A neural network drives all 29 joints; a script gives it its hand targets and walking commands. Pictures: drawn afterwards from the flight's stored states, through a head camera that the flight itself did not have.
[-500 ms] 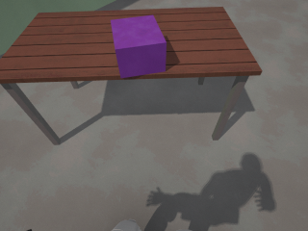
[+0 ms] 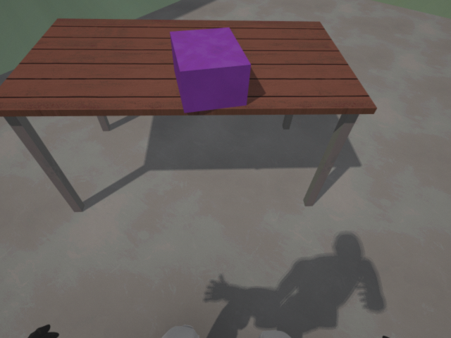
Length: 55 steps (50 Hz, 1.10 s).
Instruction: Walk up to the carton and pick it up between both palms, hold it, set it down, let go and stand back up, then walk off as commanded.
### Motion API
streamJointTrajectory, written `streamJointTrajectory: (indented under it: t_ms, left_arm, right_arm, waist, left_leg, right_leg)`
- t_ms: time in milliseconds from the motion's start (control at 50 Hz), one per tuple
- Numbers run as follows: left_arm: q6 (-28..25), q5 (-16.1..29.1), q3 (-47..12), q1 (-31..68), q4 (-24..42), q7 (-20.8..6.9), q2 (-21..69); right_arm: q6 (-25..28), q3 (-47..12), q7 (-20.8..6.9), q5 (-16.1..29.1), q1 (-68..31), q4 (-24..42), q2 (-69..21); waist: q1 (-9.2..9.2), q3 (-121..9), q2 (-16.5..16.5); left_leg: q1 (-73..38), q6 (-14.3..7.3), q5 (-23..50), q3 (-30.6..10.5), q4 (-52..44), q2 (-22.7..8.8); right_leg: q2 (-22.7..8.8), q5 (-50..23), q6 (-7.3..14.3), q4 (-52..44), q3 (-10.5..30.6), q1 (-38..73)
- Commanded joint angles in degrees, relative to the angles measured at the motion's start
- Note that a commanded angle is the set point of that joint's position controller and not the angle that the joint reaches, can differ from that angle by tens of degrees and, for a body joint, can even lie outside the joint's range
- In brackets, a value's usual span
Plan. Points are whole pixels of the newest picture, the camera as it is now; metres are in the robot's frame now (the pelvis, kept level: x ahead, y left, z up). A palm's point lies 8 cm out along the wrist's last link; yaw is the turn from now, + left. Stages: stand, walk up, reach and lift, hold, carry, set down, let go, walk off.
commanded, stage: walk off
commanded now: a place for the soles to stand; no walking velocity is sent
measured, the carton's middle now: (207, 68) +0.92 +0.05 -0.01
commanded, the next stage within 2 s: stand in 1.86 s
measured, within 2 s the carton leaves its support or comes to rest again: neither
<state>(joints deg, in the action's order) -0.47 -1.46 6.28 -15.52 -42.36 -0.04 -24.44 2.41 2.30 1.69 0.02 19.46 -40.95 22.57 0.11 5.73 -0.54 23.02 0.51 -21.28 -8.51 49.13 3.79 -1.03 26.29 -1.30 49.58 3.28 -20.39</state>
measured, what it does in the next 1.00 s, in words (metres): steps on the spot: left foot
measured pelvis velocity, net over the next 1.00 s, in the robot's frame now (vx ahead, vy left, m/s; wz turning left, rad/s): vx -0.05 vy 0.02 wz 0.04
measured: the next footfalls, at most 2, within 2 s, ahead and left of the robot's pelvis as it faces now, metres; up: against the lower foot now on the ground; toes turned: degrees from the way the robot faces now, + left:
left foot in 0.76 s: -0.03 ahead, +0.14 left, +0.00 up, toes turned -8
right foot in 1.08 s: +0.04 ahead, -0.11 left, +0.00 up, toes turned +5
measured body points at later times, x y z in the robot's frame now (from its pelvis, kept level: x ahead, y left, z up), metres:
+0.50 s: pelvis -0.06 +0.00 +0.00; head -0.06 +0.00 +0.45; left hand +0.02 +0.34 -0.09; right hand +0.05 -0.31 -0.09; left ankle +0.05 +0.13 -0.70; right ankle +0.00 -0.14 -0.70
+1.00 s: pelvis -0.05 +0.02 +0.01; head -0.02 +0.03 +0.46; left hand +0.04 +0.36 -0.09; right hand +0.02 -0.30 -0.08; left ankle -0.07 +0.14 -0.70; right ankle -0.03 -0.12 -0.68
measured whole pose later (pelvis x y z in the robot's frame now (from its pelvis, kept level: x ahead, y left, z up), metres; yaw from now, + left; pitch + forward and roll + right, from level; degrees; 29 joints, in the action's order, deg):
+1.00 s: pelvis -0.05 +0.02 +0.01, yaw +2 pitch -3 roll -1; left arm 0.9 -1.5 6.3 -14.9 -43.9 -0.7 -24.4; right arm 1.6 2.3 0.4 0.0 19.4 -41.4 23.1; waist 2.2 7.0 0.5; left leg 15.9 -0.9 -24.5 -8.7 43.8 4.5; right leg 0.7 26.9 -1.2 51.3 3.6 -22.6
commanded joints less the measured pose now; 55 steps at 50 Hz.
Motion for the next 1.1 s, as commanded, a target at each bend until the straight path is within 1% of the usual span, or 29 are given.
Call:
streamJointTrajectory:
  t_ms: [0,80,120,220,260,280,340,400,440,480,520,540,580,620,640,680,700,720,740,760,780,800,820,860,920,980,1020,1060,1080]
  left_arm:
    - [-0.47,1.47,1.27,2.53,2.67,0.79,-10.21]
    - [-0.81,1.48,1.4,-2.21,-0.45,0.57,-9.67]
    - [-1.17,1.13,1.49,-1.5,-0.4,0.5,-10.04]
    - [-0.9,0.55,1.4,4.73,0.26,-0.15,-12.54]
    - [-0.76,0.58,1.0,6.04,0.5,-0.4,-11.92]
    - [-0.66,0.78,0.79,5.62,0.61,-0.58,-10.59]
    - [-0.56,1.1,1.04,-1.92,-1.93,-0.4,-9.92]
    - [-0.49,0.97,1.31,-6.49,-3.08,-0.29,-9.66]
    - [-0.27,0.55,1.54,-7.36,-3.64,-0.68,-9.64]
    - [-0.32,0.21,1.78,-3.47,-2.39,-0.63,-12.15]
    - [-0.98,-0.15,2.69,3.98,0.29,-0.59,-15.64]
    - [-1.27,-0.27,2.83,6.99,1.76,-0.33,-15.59]
    - [-1.56,-0.22,2.2,9.29,2.6,0.01,-14.68]
    - [-1.45,0.1,2.09,9.23,3.76,-0.01,-13.59]
    - [-1.68,-0.23,1.99,8.48,3.76,-0.18,-13.15]
    - [-0.63,-0.24,2.06,9.52,3.87,-0.77,-14.12]
    - [-0.29,-0.14,1.91,8.11,2.55,-0.65,-12.92]
    - [0.25,-0.34,1.92,7.99,2.13,-0.72,-11.63]
    - [0.77,0.22,1.16,8.38,2.53,-0.58,-9.25]
    - [0.71,0.46,0.89,7.63,2.57,-0.59,-7.23]
    - [0.53,-0.11,1.46,5.28,2.83,-0.08,-9.88]
    - [0.42,-0.29,2.04,5.07,1.79,-0.02,-12.8]
    - [0.23,-0.14,2.24,3.03,0.5,-0.16,-13.24]
    - [-0.31,0.28,1.82,2.4,0.6,-0.46,-10.79]
    - [-0.66,0.48,1.82,2.51,0.29,-0.56,-10.0]
    - [-1.06,0.5,1.46,2.0,2.41,-0.31,-9.15]
    - [-2.01,0.33,1.51,0.54,1.05,-0.2,-8.82]
    - [-3.07,-0.02,2.18,-3.94,-0.36,0.32,-10.94]
    - [-3.43,-0.39,2.65,-7.23,-0.34,0.53,-12.69]
  right_arm:
    - [1.24,3.58,-0.03,-1.59,-4.03,-0.22,16.82]
    - [0.65,2.56,-0.46,-1.71,-6.71,1.28,14.26]
    - [0.8,2.39,-0.36,-1.13,-7.57,1.3,13.28]
    - [0.22,3.64,-0.62,-1.44,-5.76,-0.22,13.02]
    - [0.36,4.21,-0.96,-1.61,-4.24,-1.24,13.55]
    - [0.71,4.13,-1.12,-1.98,-3.74,-1.12,13.74]
    - [0.59,3.65,-1.13,-2.29,-7.71,0.1,15.32]
    - [0.39,3.34,-0.86,-2.21,-11.55,1.88,15.0]
    - [-0.37,3.76,-0.8,-1.98,-11.66,1.98,14.99]
    - [-0.72,3.71,-0.67,-1.66,-11.74,1.31,13.12]
    - [-0.63,4.83,-0.87,-1.37,-5.67,-0.46,12.38]
    - [-0.46,5.18,-0.81,-1.13,-3.22,-0.9,12.83]
    - [-0.84,5.63,-1.51,-1.27,0.48,-2.33,13.41]
    - [-1.01,5.3,-1.96,-1.08,2.04,-1.79,13.2]
    - [-0.95,5.14,-2.32,-1.08,1.79,-1.76,12.93]
    - [-0.71,4.88,-2.39,-1.09,4.89,-3.38,12.41]
    - [-0.48,4.87,-2.34,-1.59,5.48,-4.04,11.84]
    - [-0.29,5.03,-2.06,-1.74,8.3,-5.44,11.99]
    - [0.22,5.18,-1.67,-2.27,10.09,-5.01,13.09]
    - [0.95,5.22,-1.2,-3.26,9.37,-3.92,16.31]
    - [0.68,6.02,-1.03,-2.85,4.56,-2.31,20.3]
    - [0.9,6.07,-0.82,-2.66,1.01,-1.84,21.07]
    - [1.04,5.58,-0.45,-2.75,-1.6,-1.34,18.85]
    - [1.69,5.23,-0.19,-2.61,-1.52,-1.73,16.54]
    - [1.86,5.42,0.19,-2.42,2.37,-1.81,16.4]
    - [1.54,5.45,0.4,-1.88,2.07,-1.53,17.39]
    - [1.19,4.96,0.3,-1.87,-0.72,-0.97,16.88]
    - [1.7,2.73,0.62,-0.72,-4.73,0.18,12.51]
    - [1.68,2.11,0.77,-0.19,-4.71,1.65,10.6]
  waist:
    - [-1.32,-1.7,-8.78]
    - [-2.82,-2.91,-11.37]
    - [-3.86,-4.89,-6.38]
    - [-0.85,2.26,0.76]
    - [0.88,3.08,-1.81]
    - [0.84,3.31,-6.49]
    - [-2.43,-0.59,-13.05]
    - [-4.93,-2.08,-10.72]
    - [-5.1,-0.28,-8.58]
    - [-4.63,3.73,0.02]
    - [-1.05,4.12,10.36]
    - [0.28,5.13,8.59]
    - [2.07,3.45,5.1]
    - [1.93,1.96,8.8]
    - [1.55,0.2,7.0]
    - [2.58,-1.0,11.92]
    - [2.38,-0.84,8.97]
    - [3.55,-1.8,6.92]
    - [4.65,0.09,-1.62]
    - [4.56,1.8,-11.99]
    - [2.57,5.32,-8.99]
    - [2.24,7.9,-7.65]
    - [0.44,7.13,-4.94]
    - [0.35,3.29,-7.47]
    - [1.48,-2.66,-6.91]
    - [0.8,-4.3,-8.8]
    - [-1.27,-4.49,-8.14]
    - [-4.8,-9.92,-1.27]
    - [-5.38,-13.93,7.49]
  left_leg:
    - [6.09,-14.4,5.1,-28.84,-26.99,-16.24]
    - [3.79,-9.56,7.24,-20.74,-24.84,-11.97]
    - [5.43,-6.8,7.67,-15.65,-20.2,-9.73]
    - [7.46,-4.22,-18.2,-8.87,-17.13,-3.41]
    - [4.66,-4.21,-24.0,-10.31,-21.74,-3.85]
    - [5.54,-5.47,-26.54,-13.9,-26.46,-5.62]
    - [8.2,-8.66,-23.23,-24.1,-35.84,-12.9]
    - [8.42,-6.8,-16.17,-18.75,-31.84,-11.14]
    - [13.14,-4.94,-21.83,-13.85,-30.45,-8.65]
    - [12.18,-3.3,-22.74,-8.1,-19.2,-3.09]
    - [4.02,-1.41,-16.43,-1.44,6.27,3.68]
    - [1.61,-0.82,-11.81,-1.12,12.9,2.33]
    - [-0.99,-1.08,-6.32,2.19,14.3,0.14]
    - [-1.86,-0.91,-4.38,2.43,13.76,-0.35]
    - [-2.61,-1.07,-5.93,3.81,7.32,-1.29]
    - [-8.14,-2.75,-6.13,7.02,-6.34,-1.27]
    - [-11.01,-3.71,-6.74,7.36,-11.77,-0.04]
    - [-12.77,-4.3,-9.87,5.54,-15.62,0.91]
    - [-9.93,-4.86,-20.5,-3.94,-24.46,-3.12]
    - [-5.88,-7.48,-34.24,-27.08,-35.72,-14.12]
    - [-2.14,-11.61,-37.85,-39.64,-38.04,-19.1]
    - [0.85,-10.42,-38.61,-39.73,-39.67,-17.96]
    - [-1.97,-8.27,-28.14,-33.52,-36.84,-15.5]
    - [-11.31,-5.66,-2.67,-24.75,-31.34,-13.08]
    - [-21.78,-8.08,19.81,-23.41,-24.47,-14.26]
    - [-19.46,-10.95,22.2,-22.83,-22.45,-15.86]
    - [-13.28,-11.51,24.45,-15.61,-17.43,-12.72]
    - [-2.45,-5.32,31.48,-4.77,-6.72,-7.86]
    - [3.8,-2.06,23.15,-0.45,3.0,-3.16]
  right_leg:
    - [2.02,7.16,3.18,1.64,0.71,2.51]
    - [2.04,-0.66,3.89,-8.86,0.27,6.76]
    - [-0.07,-2.03,5.17,-13.89,4.45,9.12]
    - [-5.3,20.3,8.98,-23.19,12.24,-1.88]
    - [-4.08,20.76,7.64,-20.76,9.41,-5.54]
    - [-1.86,18.67,6.18,-16.42,6.39,-4.46]
    - [2.98,2.72,3.76,-1.54,-0.62,5.49]
    - [2.77,0.44,4.67,-6.7,-1.87,9.7]
    - [1.98,4.14,5.66,-10.4,-0.71,10.75]
    - [-5.12,20.92,8.05,-24.08,11.68,1.02]
    - [-15.71,30.64,13.24,-36.51,26.68,-10.8]
    - [-17.4,28.91,14.07,-37.93,28.92,-15.03]
    - [-15.42,20.15,13.24,-35.4,23.04,-13.5]
    - [-12.42,15.35,11.56,-33.34,18.65,-10.81]
    - [-11.61,18.12,10.68,-32.83,17.7,-8.45]
    - [-9.6,21.58,8.92,-31.14,13.3,-8.01]
    - [-8.37,18.83,8.24,-28.06,10.97,-8.67]
    - [-6.68,18.64,7.12,-21.93,8.22,-9.46]
    - [-1.85,13.66,4.95,-8.98,3.59,-10.3]
    - [5.05,9.67,1.85,5.65,-0.72,-16.66]
    - [4.08,6.86,1.96,10.8,3.18,-19.57]
    - [2.12,4.42,1.35,10.79,5.04,-17.87]
    - [0.42,1.32,1.69,8.16,5.12,-14.95]
    - [0.69,-0.97,1.46,5.5,3.33,-15.22]
    - [1.34,1.92,1.8,-0.62,1.69,-14.62]
    - [1.21,0.1,3.01,-6.94,1.52,-10.43]
    - [1.12,-4.97,3.69,-14.95,-0.8,-2.2]
    - [-2.38,-25.74,5.77,-19.96,5.11,16.88]
    - [-8.69,-31.67,7.41,-22.45,17.1,24.86]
